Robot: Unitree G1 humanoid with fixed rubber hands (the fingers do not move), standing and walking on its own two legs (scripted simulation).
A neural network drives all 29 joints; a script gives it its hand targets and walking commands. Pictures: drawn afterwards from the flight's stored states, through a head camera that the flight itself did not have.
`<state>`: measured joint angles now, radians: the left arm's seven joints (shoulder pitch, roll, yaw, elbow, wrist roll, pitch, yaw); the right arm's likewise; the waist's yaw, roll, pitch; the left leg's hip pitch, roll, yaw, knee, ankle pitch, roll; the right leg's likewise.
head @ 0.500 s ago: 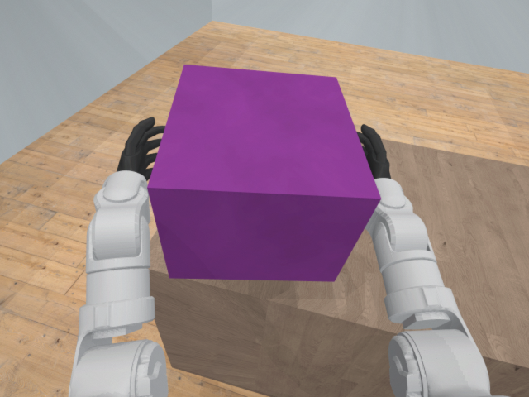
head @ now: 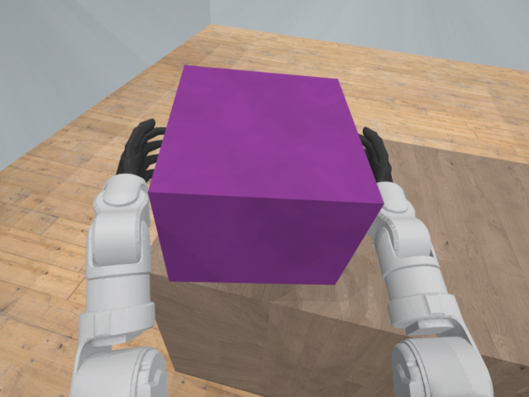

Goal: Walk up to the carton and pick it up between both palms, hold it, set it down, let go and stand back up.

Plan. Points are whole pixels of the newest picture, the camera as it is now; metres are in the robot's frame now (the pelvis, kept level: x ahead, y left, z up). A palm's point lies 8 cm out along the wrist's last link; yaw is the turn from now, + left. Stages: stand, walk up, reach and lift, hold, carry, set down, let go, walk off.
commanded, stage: hold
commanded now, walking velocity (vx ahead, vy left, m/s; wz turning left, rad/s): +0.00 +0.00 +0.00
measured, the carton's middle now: (258, 173) +0.39 -0.01 +0.16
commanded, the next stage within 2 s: none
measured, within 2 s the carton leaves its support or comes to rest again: neither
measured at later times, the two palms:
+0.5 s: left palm (133, 176) +0.35 +0.17 +0.19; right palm (374, 181) +0.35 -0.18 +0.18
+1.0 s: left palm (130, 178) +0.35 +0.17 +0.19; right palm (372, 178) +0.36 -0.17 +0.18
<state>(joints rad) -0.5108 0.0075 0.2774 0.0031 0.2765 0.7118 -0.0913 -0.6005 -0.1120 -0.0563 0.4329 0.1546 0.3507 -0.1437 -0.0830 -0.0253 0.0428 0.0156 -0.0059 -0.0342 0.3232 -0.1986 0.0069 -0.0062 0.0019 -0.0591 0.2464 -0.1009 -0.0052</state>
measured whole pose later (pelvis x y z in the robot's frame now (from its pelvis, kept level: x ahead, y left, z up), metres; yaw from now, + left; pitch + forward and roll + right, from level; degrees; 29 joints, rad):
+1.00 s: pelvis +0.00 -0.01 +0.00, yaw +1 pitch -8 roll -1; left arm -0.51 0.02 0.29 0.00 0.27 0.70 -0.10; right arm -0.60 -0.10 -0.06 0.44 0.15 0.34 -0.15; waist -0.09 -0.05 0.04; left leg 0.02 0.00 -0.04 0.32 -0.20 0.00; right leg 0.00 0.01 -0.07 0.24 -0.10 -0.01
